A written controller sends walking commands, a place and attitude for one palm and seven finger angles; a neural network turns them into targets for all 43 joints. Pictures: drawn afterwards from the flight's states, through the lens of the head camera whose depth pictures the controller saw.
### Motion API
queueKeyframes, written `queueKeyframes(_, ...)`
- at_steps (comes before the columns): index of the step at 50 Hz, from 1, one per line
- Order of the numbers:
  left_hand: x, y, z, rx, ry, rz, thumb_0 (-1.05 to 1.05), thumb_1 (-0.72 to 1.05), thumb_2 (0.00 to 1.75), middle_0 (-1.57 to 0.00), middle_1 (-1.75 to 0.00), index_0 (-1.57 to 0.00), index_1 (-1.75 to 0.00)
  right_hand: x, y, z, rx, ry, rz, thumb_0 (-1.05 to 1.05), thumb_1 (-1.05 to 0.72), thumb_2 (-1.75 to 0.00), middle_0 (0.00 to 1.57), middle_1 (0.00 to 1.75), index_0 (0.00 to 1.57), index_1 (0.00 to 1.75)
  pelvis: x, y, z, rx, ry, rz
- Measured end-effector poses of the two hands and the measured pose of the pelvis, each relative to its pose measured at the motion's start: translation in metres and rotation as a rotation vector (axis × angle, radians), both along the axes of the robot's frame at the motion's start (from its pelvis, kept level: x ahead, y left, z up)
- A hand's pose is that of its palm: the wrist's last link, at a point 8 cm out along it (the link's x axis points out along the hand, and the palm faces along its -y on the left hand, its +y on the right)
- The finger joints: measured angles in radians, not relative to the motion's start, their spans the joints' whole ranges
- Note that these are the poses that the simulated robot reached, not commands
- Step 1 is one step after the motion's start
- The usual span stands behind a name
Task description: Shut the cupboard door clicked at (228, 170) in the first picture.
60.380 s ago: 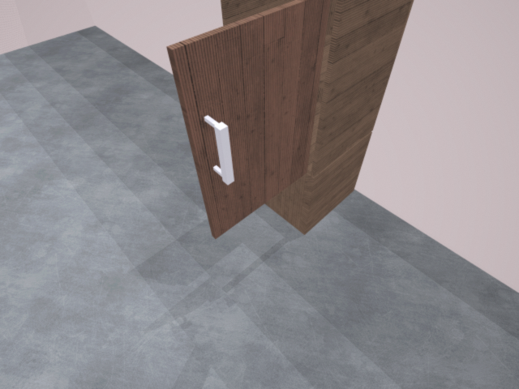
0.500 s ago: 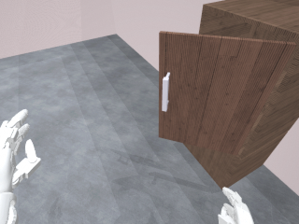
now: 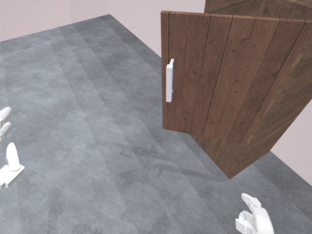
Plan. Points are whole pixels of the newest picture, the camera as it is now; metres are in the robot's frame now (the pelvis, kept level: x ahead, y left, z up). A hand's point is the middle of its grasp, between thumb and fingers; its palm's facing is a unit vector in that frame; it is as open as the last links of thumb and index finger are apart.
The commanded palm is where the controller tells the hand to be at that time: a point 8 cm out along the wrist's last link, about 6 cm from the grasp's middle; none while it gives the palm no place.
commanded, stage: step back with the hand held close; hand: left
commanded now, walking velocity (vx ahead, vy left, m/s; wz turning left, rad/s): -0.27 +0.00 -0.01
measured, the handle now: (170, 81) +0.65 +0.00 +0.01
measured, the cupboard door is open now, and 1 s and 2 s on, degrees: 44 44 44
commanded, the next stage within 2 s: stop stepping back and stand still in 0.76 s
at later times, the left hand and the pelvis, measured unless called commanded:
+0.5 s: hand out of the picture +0.06 +0.29 +0.17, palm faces +0.52 -0.71 -0.48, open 7.4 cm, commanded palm +0.01 +0.32 +0.18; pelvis -0.10 +0.00 -0.02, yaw +7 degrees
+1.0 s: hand out of the picture -0.02 +0.26 +0.18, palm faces +0.38 -0.80 -0.46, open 7.4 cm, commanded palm -0.08 +0.31 +0.18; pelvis -0.22 +0.01 -0.01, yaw +0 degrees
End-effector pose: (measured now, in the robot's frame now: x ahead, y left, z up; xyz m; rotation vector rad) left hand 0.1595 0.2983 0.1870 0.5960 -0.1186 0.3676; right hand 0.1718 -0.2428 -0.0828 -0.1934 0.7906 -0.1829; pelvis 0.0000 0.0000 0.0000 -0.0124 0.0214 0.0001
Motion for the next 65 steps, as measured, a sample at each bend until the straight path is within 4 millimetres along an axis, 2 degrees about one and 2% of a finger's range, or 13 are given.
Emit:
queueKeyframes(6, -0.019, 0.012, 0.001, 0.009, -0.023, -0.010, 0.01, 0.89, 0.90, -0.21, -0.30, -0.21, -0.30, -0.018, 0.009, 0.008, 0.000, -0.033, -0.010, 0.01, -0.91, -0.90, 0.20, 0.30, 0.20, 0.30, -0.020, 0.007, -0.001, -0.006, -0.002, -0.008)
queueKeyframes(16, -0.072, 0.023, -0.017, -0.022, -0.078, 0.024, 0.01, 0.89, 0.90, -0.22, -0.30, -0.21, -0.30, -0.065, 0.020, 0.009, -0.045, -0.047, 0.042, 0.01, -0.91, -0.90, 0.21, 0.30, 0.20, 0.30, -0.061, 0.012, -0.009, -0.028, -0.020, 0.028)
queueKeyframes(20, -0.098, 0.022, -0.010, 0.012, -0.144, 0.041, 0.01, 0.89, 0.90, -0.22, -0.30, -0.21, -0.31, -0.081, 0.022, 0.002, -0.053, -0.035, 0.093, 0.01, -0.91, -0.90, 0.21, 0.30, 0.20, 0.30, -0.079, 0.007, -0.013, -0.028, -0.031, 0.093)
queueKeyframes(24, -0.132, 0.019, 0.001, 0.053, -0.183, 0.062, 0.01, 0.89, 0.90, -0.22, -0.30, -0.21, -0.31, -0.092, 0.024, -0.005, -0.040, -0.022, 0.134, 0.01, -0.91, -0.90, 0.21, 0.30, 0.20, 0.30, -0.094, 0.004, -0.016, -0.026, -0.033, 0.122)
queueKeyframes(29, -0.164, 0.027, 0.000, 0.018, -0.205, 0.106, 0.01, 0.89, 0.90, -0.21, -0.30, -0.21, -0.31, -0.110, 0.030, -0.005, -0.044, 0.009, 0.142, 0.01, -0.91, -0.90, 0.21, 0.30, 0.20, 0.30, -0.109, 0.011, -0.013, 0.006, -0.031, 0.092)
queueKeyframes(34, -0.171, 0.047, -0.012, -0.026, -0.252, 0.124, 0.01, 0.89, 0.90, -0.21, -0.30, -0.21, -0.30, -0.126, 0.043, -0.006, -0.078, -0.022, 0.150, 0.01, -0.91, -0.90, 0.21, 0.30, 0.20, 0.30, -0.138, 0.022, -0.021, -0.004, -0.032, 0.115)
queueKeyframes(38, -0.178, 0.050, -0.016, -0.034, -0.218, 0.109, 0.01, 0.89, 0.90, -0.21, -0.30, -0.21, -0.30, -0.145, 0.055, -0.003, -0.024, -0.061, 0.137, 0.01, -0.91, -0.90, 0.21, 0.30, 0.20, 0.30, -0.161, 0.021, -0.019, -0.023, -0.027, 0.084)
queueKeyframes(44, -0.198, 0.016, -0.004, 0.004, -0.228, -0.028, 0.01, 0.89, 0.90, -0.21, -0.30, -0.21, -0.30, -0.180, 0.055, -0.005, 0.024, -0.092, 0.141, 0.01, -0.91, -0.90, 0.21, 0.30, 0.21, 0.30, -0.193, 0.012, -0.021, -0.036, 0.022, 0.014)
queueKeyframes(47, -0.207, 0.001, 0.001, 0.000, -0.219, -0.091, 0.01, 0.89, 0.90, -0.21, -0.30, -0.21, -0.30, -0.205, 0.047, -0.007, 0.029, -0.053, 0.118, 0.01, -0.91, -0.90, 0.21, 0.30, 0.21, 0.30, -0.211, 0.009, -0.015, -0.040, 0.007, 0.019)
queueKeyframes(49, -0.214, 0.000, 0.005, 0.009, -0.204, -0.108, 0.01, 0.89, 0.90, -0.21, -0.30, -0.21, -0.31, -0.225, 0.039, -0.005, 0.025, -0.024, 0.082, 0.01, -0.91, -0.90, 0.21, 0.30, 0.21, 0.30, -0.216, 0.009, -0.011, -0.013, 0.006, 0.006)
queueKeyframes(55, -0.234, 0.029, 0.002, 0.008, -0.169, -0.024, 0.01, 0.89, 0.90, -0.22, -0.30, -0.21, -0.31, -0.275, 0.016, -0.002, -0.054, 0.008, -0.027, 0.01, -0.91, -0.90, 0.21, 0.30, 0.21, 0.30, -0.222, 0.023, -0.009, -0.016, 0.010, 0.019)
queueKeyframes(60, -0.246, 0.057, -0.018, -0.075, -0.139, 0.074, 0.01, 0.89, 0.90, -0.21, -0.30, -0.21, -0.31, -0.303, 0.017, 0.004, -0.089, 0.035, -0.058, 0.01, -0.91, -0.90, 0.20, 0.30, 0.20, 0.30, -0.234, 0.034, -0.002, -0.005, -0.022, 0.006)
queueKeyframes(65, -0.251, 0.049, -0.025, -0.123, -0.149, 0.062, 0.01, 0.89, 0.90, -0.21, -0.30, -0.21, -0.30, -0.310, 0.032, 0.011, -0.081, 0.009, -0.019, 0.01, -0.91, -0.90, 0.20, 0.30, 0.20, 0.30, -0.247, 0.034, 0.001, 0.000, -0.030, 0.013)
